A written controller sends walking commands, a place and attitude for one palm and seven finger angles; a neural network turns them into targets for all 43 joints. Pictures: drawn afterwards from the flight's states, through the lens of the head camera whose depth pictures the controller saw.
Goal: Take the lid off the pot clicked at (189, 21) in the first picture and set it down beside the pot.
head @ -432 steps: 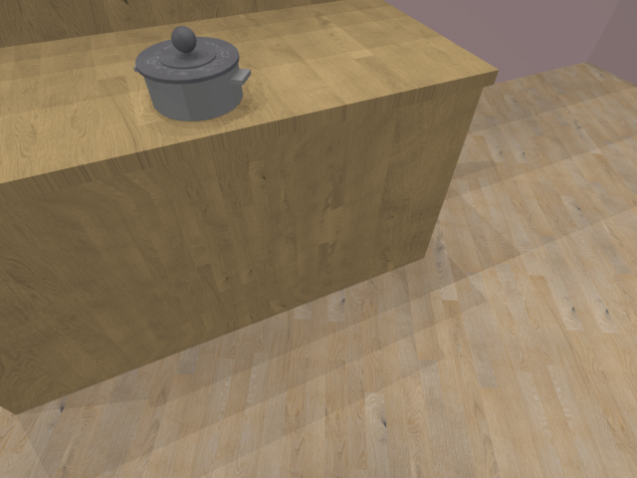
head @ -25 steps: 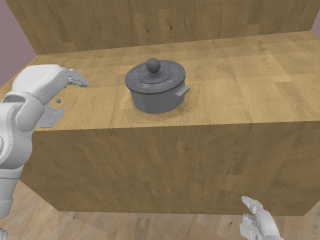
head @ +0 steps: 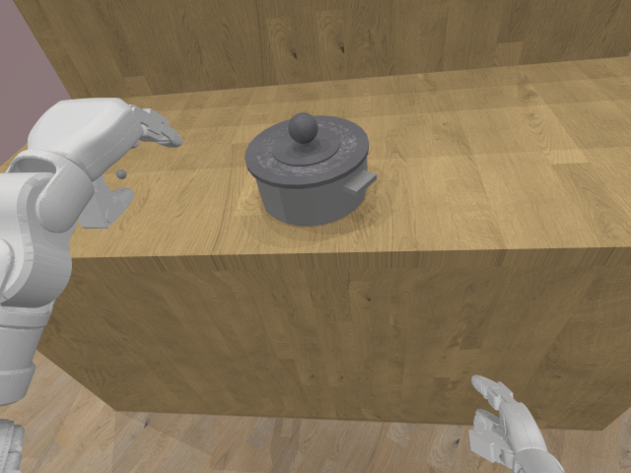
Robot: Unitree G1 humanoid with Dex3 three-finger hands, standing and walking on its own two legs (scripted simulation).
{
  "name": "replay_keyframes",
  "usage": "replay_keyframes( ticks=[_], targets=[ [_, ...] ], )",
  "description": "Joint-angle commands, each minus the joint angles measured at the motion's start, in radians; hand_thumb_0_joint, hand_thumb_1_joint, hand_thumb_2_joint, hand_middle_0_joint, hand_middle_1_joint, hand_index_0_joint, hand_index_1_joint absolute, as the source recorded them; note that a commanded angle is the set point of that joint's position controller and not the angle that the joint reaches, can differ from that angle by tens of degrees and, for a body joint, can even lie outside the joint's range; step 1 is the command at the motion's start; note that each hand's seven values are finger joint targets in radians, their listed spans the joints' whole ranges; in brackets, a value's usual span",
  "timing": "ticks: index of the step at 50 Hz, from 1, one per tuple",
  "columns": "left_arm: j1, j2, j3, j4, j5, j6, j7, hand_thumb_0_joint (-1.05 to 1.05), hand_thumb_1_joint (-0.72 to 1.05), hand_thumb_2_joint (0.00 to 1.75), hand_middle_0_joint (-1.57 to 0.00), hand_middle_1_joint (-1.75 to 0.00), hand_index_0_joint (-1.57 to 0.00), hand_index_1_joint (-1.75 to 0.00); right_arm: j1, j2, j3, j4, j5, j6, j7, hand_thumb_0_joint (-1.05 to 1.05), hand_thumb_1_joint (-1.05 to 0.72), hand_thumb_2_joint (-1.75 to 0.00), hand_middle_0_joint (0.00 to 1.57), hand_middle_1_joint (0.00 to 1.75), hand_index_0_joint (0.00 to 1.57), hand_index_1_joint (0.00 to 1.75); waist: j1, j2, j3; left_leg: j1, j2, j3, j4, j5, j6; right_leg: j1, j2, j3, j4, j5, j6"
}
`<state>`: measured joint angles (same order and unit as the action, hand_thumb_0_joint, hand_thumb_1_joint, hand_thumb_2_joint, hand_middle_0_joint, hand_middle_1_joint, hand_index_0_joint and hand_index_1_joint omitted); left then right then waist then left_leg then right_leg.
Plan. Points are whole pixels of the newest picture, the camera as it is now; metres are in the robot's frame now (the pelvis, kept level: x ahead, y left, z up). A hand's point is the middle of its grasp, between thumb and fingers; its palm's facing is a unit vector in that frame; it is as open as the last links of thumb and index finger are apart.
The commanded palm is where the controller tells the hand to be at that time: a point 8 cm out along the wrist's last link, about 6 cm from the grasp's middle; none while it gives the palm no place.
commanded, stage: reach forward and open the fingers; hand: left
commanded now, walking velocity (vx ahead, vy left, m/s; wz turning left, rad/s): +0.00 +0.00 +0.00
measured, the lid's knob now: (303, 128) +0.58 +0.09 +0.17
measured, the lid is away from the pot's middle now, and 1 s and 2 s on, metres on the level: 0.00 0.00 0.00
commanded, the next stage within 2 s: move the open hand above the knob in 0.04 s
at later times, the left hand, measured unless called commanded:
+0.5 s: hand (177, 172) +0.36 +0.20 +0.24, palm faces +0.03 -0.04 -1.00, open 10.0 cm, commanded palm +0.34 +0.20 +0.31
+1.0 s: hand (213, 108) +0.45 +0.17 +0.27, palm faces +0.05 -0.07 -1.00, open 9.9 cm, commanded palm +0.41 +0.16 +0.31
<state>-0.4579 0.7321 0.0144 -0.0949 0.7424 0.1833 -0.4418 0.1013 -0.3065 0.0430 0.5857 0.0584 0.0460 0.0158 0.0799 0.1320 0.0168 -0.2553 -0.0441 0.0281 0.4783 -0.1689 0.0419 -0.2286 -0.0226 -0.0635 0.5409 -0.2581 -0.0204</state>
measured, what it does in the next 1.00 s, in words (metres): stands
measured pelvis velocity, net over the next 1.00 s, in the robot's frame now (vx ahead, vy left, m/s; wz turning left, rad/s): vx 0.02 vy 0.00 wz -0.01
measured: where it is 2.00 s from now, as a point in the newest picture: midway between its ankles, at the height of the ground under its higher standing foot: outside the picture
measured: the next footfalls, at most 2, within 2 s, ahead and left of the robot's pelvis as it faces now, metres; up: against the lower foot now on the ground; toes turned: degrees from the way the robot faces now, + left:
none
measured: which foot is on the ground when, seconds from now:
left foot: down 0.00-1.00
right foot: down 0.00-1.00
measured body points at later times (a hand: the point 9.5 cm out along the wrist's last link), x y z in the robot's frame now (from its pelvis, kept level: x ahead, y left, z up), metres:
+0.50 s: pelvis +0.01 +0.01 +0.00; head +0.01 -0.05 +0.45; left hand +0.36 +0.20 +0.29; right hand +0.23 -0.20 -0.10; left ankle +0.06 +0.10 -0.73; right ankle +0.02 -0.10 -0.73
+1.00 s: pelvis +0.02 +0.00 +0.00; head +0.02 -0.05 +0.45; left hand +0.44 +0.17 +0.33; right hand +0.20 -0.22 -0.11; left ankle +0.06 +0.10 -0.73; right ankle +0.02 -0.10 -0.73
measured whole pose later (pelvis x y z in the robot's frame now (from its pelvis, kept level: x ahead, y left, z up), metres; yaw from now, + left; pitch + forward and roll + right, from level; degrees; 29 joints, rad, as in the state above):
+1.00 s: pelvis +0.02 +0.00 +0.00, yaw +0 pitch +1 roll +1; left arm -0.93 0.55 -0.20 0.38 0.82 0.33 -0.40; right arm 0.14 -0.29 0.05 0.63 0.08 0.12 0.04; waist 0.02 0.11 -0.03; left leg -0.29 -0.05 0.04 0.46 -0.19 0.05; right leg -0.27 -0.03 -0.05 0.54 -0.28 -0.01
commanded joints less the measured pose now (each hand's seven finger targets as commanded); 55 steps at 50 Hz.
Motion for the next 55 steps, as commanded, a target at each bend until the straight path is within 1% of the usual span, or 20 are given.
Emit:
replay_keyframes(
  ticks=[1, 4, 8, 10, 13, 18, 21, 25, 28, 31, 34, 36, 39, 41, 43, 47, 50, 51, 54, 55],
  targets=[
    [-0.254, 0.214, 0.147, -0.032, 0.004, 0.028, 0.018, 0.0, -0.41, 1.74, -0.9, -0.08, -0.9, -0.08, -0.169, -0.083, -0.022, -0.176, 0.012, -0.029, 0.005, 0.0, -0.9, -0.9, 0.2, 0.3, 0.2, 0.3, 0.0, -0.148, -0.187, 0.053, -0.007, -0.021, -0.066, 0.061, 0.0, 0.017, 0.02, 0.031, -0.11, 0.081, 0.005],
    [-0.273, 0.17, 0.101, -0.154, -0.002, 0.023, 0.01, 0.0, -0.41, 1.74, -0.9, -0.08, -0.9, -0.08, -0.198, -0.074, -0.019, -0.201, 0.017, -0.03, 0.013, 0.0, -0.9, -0.9, 0.2, 0.3, 0.2, 0.3, -0.006, -0.132, -0.256, 0.086, -0.014, -0.02, -0.053, 0.076, 0.005, 0.042, 0.015, 0.038, -0.101, 0.1, 0.004],
    [-0.439, 0.313, 0.199, -0.309, -0.001, 0.021, 0.043, 0.0, -0.41, 1.74, -0.9, -0.08, -0.9, -0.08, -0.216, -0.076, -0.019, -0.202, 0.011, -0.053, 0.0, 0.0, -0.9, -0.9, 0.2, 0.3, 0.2, 0.3, -0.007, -0.029, -0.359, 0.169, -0.015, -0.049, -0.031, 0.144, 0.011, 0.06, 0.027, 0.052, -0.078, 0.145, -0.004],
    [-0.554, 0.355, 0.213, -0.167, 0.03, 0.034, 0.051, 0.0, -0.41, 1.74, -0.9, -0.08, -0.9, -0.08, -0.191, -0.075, -0.018, -0.154, 0.006, -0.049, -0.014, 0.0, -0.9, -0.9, 0.2, 0.3, 0.2, 0.3, -0.013, -0.053, -0.311, 0.135, -0.014, -0.054, -0.05, 0.111, 0.005, 0.039, 0.023, 0.04, -0.087, 0.101, -0.005],
    [-0.458, 0.308, 0.203, -0.019, 0.026, 0.043, 0.049, 0.0, -0.41, 1.74, -0.9, -0.08, -0.9, -0.08, -0.163, -0.083, -0.021, -0.144, 0.011, -0.038, -0.01, 0.0, -0.9, -0.9, 0.2, 0.3, 0.2, 0.3, -0.004, -0.076, -0.25, 0.113, -0.01, -0.056, -0.05, 0.111, -0.001, 0.013, 0.032, 0.037, -0.096, 0.104, -0.013],
    [-0.323, 0.026, -0.019, -0.054, -0.005, 0.057, 0.017, 0.0, -0.41, 1.74, -0.9, -0.08, -0.9, -0.08, -0.192, -0.065, -0.021, -0.193, 0.026, -0.017, 0.023, 0.0, -0.9, -0.9, 0.2, 0.3, 0.2, 0.3, -0.02, -0.121, -0.271, 0.133, -0.007, -0.04, -0.036, 0.131, -0.001, 0.006, 0.026, 0.03, -0.082, 0.149, -0.007],
    [-0.545, 0.072, -0.037, -0.147, 0.022, 0.059, 0.034, 0.0, -0.41, 1.74, -0.9, -0.08, -0.9, -0.08, -0.211, -0.064, -0.014, -0.185, 0.019, -0.012, 0.02, 0.0, -0.9, -0.9, 0.2, 0.3, 0.2, 0.3, -0.036, -0.106, -0.287, 0.126, -0.006, -0.049, -0.064, 0.06, 0.002, -0.005, 0.023, 0.021, -0.084, 0.075, -0.004],
    [-0.808, 0.33, 0.143, -0.087, 0.085, 0.062, 0.083, 0.0, -0.41, 1.74, -0.9, -0.08, -0.9, -0.08, -0.186, -0.073, -0.013, -0.137, 0.005, -0.027, -0.002, 0.0, -0.9, -0.9, 0.2, 0.3, 0.2, 0.3, -0.014, -0.042, -0.381, 0.145, -0.009, -0.065, -0.064, 0.086, -0.001, 0.036, 0.026, 0.037, -0.071, 0.054, -0.021],
    [-0.698, 0.266, 0.129, 0.118, 0.069, 0.072, 0.083, 0.0, -0.41, 1.74, -0.9, -0.08, -0.9, -0.08, -0.14, -0.079, -0.014, -0.118, 0.007, -0.011, 0.004, 0.0, -0.9, -0.9, 0.2, 0.3, 0.2, 0.3, -0.01, -0.09, -0.324, 0.112, -0.004, -0.064, -0.061, 0.116, -0.01, 0.028, 0.03, 0.029, -0.078, 0.092, -0.025],
    [-0.566, 0.035, -0.05, 0.182, 0.058, 0.084, 0.047, 0.0, -0.41, 1.74, -0.9, -0.08, -0.9, -0.08, -0.15, -0.066, -0.016, -0.142, 0.015, 0.018, 0.026, 0.0, -0.9, -0.9, 0.2, 0.3, 0.2, 0.3, -0.015, -0.173, -0.269, 0.07, -0.004, -0.037, -0.067, 0.112, -0.008, 0.014, 0.019, 0.016, -0.074, 0.123, -0.013],
    [-0.545, -0.147, -0.207, 0.102, 0.042, 0.101, 0.026, 0.0, -0.41, 1.74, -0.9, -0.08, -0.9, -0.08, -0.186, -0.058, -0.017, -0.18, 0.026, 0.026, 0.047, 0.0, -0.9, -0.9, 0.2, 0.3, 0.2, 0.3, -0.042, -0.168, -0.299, 0.112, -0.004, -0.034, -0.06, 0.106, -0.002, -0.009, 0.02, 0.009, -0.071, 0.125, -0.008],
    [-0.686, -0.063, -0.16, 0.051, 0.056, 0.107, 0.048, 0.0, -0.41, 1.74, -0.9, -0.08, -0.9, -0.08, -0.184, -0.065, -0.023, -0.173, 0.026, 0.026, 0.039, 0.0, -0.9, -0.9, 0.2, 0.3, 0.2, 0.3, -0.052, -0.15, -0.299, 0.125, 0.001, -0.048, -0.07, 0.059, 0.004, -0.025, 0.025, 0.013, -0.077, 0.075, -0.008],
    [-1.04, 0.256, 0.038, -0.001, 0.114, 0.091, 0.096, 0.0, -0.41, 1.74, -0.9, -0.08, -0.9, -0.08, -0.164, -0.079, -0.014, -0.146, 0.011, 0.0, 0.011, 0.0, -0.9, -0.9, 0.2, 0.3, 0.2, 0.3, -0.039, -0.1, -0.416, 0.121, -0.018, -0.054, -0.07, 0.05, 0.009, 0.056, 0.025, 0.044, -0.08, 0.045, -0.015],
    [-1.097, 0.259, 0.046, 0.074, 0.12, 0.089, 0.115, 0.0, -0.41, 1.74, -0.9, -0.08, -0.9, -0.08, -0.142, -0.065, -0.015, -0.116, 0.007, -0.022, -0.004, 0.0, -0.9, -0.9, 0.2, 0.3, 0.2, 0.3, -0.033, -0.06, -0.468, 0.156, -0.02, -0.062, -0.063, 0.118, 0.007, 0.076, 0.026, 0.047, -0.066, 0.103, -0.022],
    [-0.985, 0.214, 0.036, 0.215, 0.101, 0.094, 0.114, 0.0, -0.41, 1.74, -0.9, -0.08, -0.9, -0.08, -0.104, -0.075, -0.019, -0.099, 0.009, -0.017, 0.0, 0.0, -0.9, -0.9, 0.2, 0.3, 0.2, 0.3, -0.033, -0.084, -0.436, 0.139, -0.014, -0.062, -0.057, 0.148, 0.001, 0.072, 0.027, 0.041, -0.067, 0.144, -0.025],
    [-0.707, -0.075, -0.163, 0.451, 0.087, 0.137, 0.059, 0.0, -0.41, 1.74, -0.9, -0.08, -0.9, -0.08, -0.102, -0.077, -0.022, -0.105, 0.024, 0.035, 0.024, 0.0, -0.9, -0.9, 0.2, 0.3, 0.2, 0.3, -0.045, -0.235, -0.253, 0.042, -0.007, -0.019, -0.067, 0.118, -0.001, 0.018, 0.016, 0.021, -0.08, 0.179, -0.006],
    [-0.756, -0.175, -0.263, 0.318, 0.082, 0.151, 0.036, 0.0, -0.41, 1.74, -0.9, -0.08, -0.9, -0.08, -0.152, -0.073, -0.026, -0.149, 0.035, 0.05, 0.038, 0.0, -0.9, -0.9, 0.2, 0.3, 0.2, 0.3, -0.065, -0.189, -0.3, 0.095, -0.011, -0.013, -0.059, 0.119, 0.01, 0.012, 0.016, 0.022, -0.083, 0.182, -0.006],
    [-0.84, -0.154, -0.258, 0.247, 0.083, 0.152, 0.042, 0.0, -0.41, 1.74, -0.9, -0.08, -0.9, -0.08, -0.16, -0.068, -0.026, -0.157, 0.034, 0.048, 0.037, 0.0, -0.9, -0.9, 0.2, 0.3, 0.2, 0.3, -0.07, -0.175, -0.341, 0.124, -0.016, -0.023, -0.054, 0.133, 0.016, 0.021, 0.017, 0.026, -0.081, 0.188, -0.008],
    [-1.21, 0.107, -0.103, 0.103, 0.119, 0.139, 0.078, 0.0, -0.41, 1.74, -0.9, -0.08, -0.9, -0.08, -0.15, -0.07, -0.023, -0.138, 0.018, 0.019, 0.016, 0.0, -0.9, -0.9, 0.2, 0.3, 0.2, 0.3, -0.073, -0.096, -0.504, 0.177, -0.033, -0.042, -0.038, 0.171, 0.027, 0.093, 0.021, 0.059, -0.073, 0.229, -0.012],
    [-1.274, 0.143, -0.077, 0.162, 0.132, 0.142, 0.089, 0.0, -0.41, 1.74, -0.9, -0.08, -0.9, -0.08, -0.133, -0.068, -0.022, -0.109, 0.016, 0.005, 0.006, 0.0, -0.9, -0.9, 0.2, 0.3, 0.2, 0.3, -0.078, -0.078, -0.516, 0.189, -0.034, -0.048, -0.037, 0.192, 0.025, 0.093, 0.024, 0.058, -0.064, 0.245, -0.017]
  ],
)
